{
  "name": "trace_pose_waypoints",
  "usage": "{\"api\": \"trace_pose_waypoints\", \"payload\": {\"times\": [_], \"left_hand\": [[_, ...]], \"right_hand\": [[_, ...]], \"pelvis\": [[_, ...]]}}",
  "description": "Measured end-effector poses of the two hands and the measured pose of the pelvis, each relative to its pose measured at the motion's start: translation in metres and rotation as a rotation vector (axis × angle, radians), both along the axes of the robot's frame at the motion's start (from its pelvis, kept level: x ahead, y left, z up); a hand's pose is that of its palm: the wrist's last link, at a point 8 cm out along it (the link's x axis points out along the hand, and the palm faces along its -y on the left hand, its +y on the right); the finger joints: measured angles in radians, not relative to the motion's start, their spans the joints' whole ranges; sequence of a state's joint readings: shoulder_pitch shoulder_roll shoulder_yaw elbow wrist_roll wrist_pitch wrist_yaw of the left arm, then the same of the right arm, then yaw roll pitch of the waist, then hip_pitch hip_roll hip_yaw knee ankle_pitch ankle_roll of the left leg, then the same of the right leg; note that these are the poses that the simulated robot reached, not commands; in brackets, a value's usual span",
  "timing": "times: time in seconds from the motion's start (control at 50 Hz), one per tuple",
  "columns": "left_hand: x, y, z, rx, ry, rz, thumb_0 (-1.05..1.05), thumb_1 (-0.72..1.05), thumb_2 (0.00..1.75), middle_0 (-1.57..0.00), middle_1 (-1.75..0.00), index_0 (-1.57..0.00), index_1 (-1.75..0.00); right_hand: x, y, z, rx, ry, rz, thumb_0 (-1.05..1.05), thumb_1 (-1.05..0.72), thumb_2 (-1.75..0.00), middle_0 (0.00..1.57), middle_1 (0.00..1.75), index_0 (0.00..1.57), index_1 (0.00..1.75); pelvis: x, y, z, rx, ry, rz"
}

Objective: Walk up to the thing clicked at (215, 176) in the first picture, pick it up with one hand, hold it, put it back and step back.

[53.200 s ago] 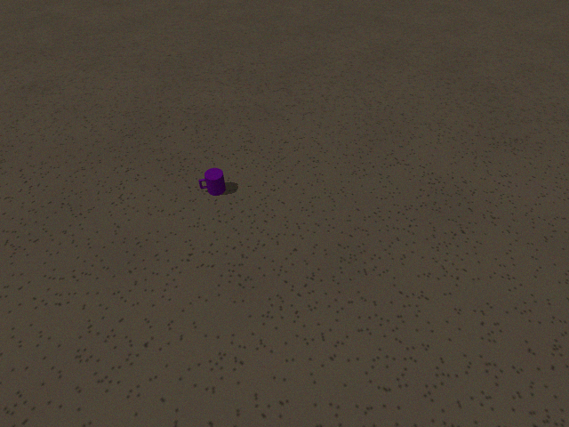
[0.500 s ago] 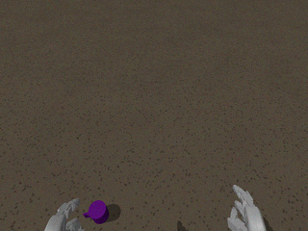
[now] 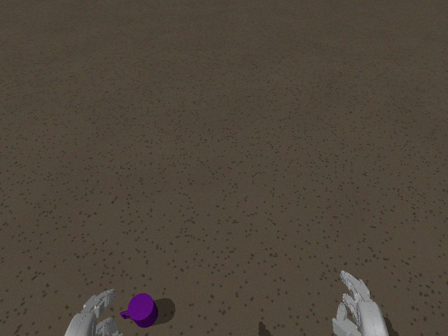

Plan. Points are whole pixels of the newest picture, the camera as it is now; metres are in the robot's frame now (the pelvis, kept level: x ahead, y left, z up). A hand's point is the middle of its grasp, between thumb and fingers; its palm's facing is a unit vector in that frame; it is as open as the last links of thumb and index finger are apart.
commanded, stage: home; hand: left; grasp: from above
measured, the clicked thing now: (139, 311) +0.37 +0.31 -0.66
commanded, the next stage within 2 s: stand in 0.28 s
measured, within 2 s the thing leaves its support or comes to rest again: neither
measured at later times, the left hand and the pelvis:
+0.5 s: hand out of the picture +0.15 +0.20 -0.08, palm faces +0.00 -0.95 -0.30, open 7.4 cm; pelvis -0.02 +0.00 +0.01, yaw +0 degrees
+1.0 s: hand out of the picture +0.03 +0.25 -0.10, palm faces +0.04 -0.95 -0.31, open 7.4 cm; pelvis -0.02 +0.02 +0.06, yaw +0 degrees
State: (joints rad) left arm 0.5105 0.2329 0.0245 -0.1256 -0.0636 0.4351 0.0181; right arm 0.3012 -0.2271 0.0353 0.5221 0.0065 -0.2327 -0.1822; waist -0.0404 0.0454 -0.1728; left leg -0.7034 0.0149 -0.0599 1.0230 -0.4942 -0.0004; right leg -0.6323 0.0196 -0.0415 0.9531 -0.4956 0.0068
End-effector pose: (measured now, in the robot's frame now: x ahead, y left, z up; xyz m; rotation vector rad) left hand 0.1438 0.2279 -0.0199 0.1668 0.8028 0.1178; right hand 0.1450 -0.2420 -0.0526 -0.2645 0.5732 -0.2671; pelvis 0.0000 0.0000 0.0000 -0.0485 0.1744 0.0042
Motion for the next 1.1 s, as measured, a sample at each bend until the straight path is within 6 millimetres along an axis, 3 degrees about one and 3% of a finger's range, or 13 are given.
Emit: {"api": "trace_pose_waypoints", "payload": {"times": [0.38, 0.5, 0.72, 0.9, 1.1], "left_hand": [[-0.005, 0.001, 0.000, -0.001, 0.000, -0.001, 0.02, 0.91, 0.89, -0.20, -0.30, -0.20, -0.30], [-0.004, 0.024, -0.029, 0.111, 0.015, -0.037, 0.01, 0.90, 0.89, -0.20, -0.30, -0.20, -0.30], [-0.065, 0.061, -0.051, 0.127, 0.257, 0.055, 0.01, 0.91, 0.89, -0.20, -0.30, -0.20, -0.30], [-0.109, 0.066, -0.051, 0.106, 0.392, 0.098, 0.01, 0.91, 0.89, -0.20, -0.30, -0.20, -0.30], [-0.133, 0.067, -0.046, 0.111, 0.460, 0.111, 0.01, 0.91, 0.89, -0.20, -0.30, -0.20, -0.30]], "right_hand": [[-0.004, 0.002, 0.001, 0.003, -0.009, -0.002, 0.01, -0.90, -0.90, 0.20, 0.30, 0.20, 0.30], [-0.018, -0.005, -0.019, -0.036, 0.305, 0.140, 0.01, -0.90, -0.90, 0.20, 0.30, 0.20, 0.30], [-0.066, -0.023, -0.014, 0.006, 0.498, 0.021, 0.01, -0.90, -0.90, 0.20, 0.30, 0.20, 0.30], [-0.087, -0.010, -0.012, 0.046, 0.576, -0.009, 0.01, -0.90, -0.90, 0.20, 0.30, 0.20, 0.30], [-0.101, -0.011, -0.012, 0.071, 0.621, -0.029, 0.00, -0.90, -0.90, 0.20, 0.30, 0.20, 0.30]], "pelvis": [[-0.005, 0.001, -0.001, -0.003, -0.007, 0.000], [-0.015, 0.002, 0.014, 0.036, -0.115, -0.006], [-0.013, 0.013, 0.038, 0.040, -0.195, -0.014], [-0.015, 0.019, 0.054, 0.040, -0.237, -0.010], [-0.021, 0.018, 0.062, 0.045, -0.259, -0.005]]}}
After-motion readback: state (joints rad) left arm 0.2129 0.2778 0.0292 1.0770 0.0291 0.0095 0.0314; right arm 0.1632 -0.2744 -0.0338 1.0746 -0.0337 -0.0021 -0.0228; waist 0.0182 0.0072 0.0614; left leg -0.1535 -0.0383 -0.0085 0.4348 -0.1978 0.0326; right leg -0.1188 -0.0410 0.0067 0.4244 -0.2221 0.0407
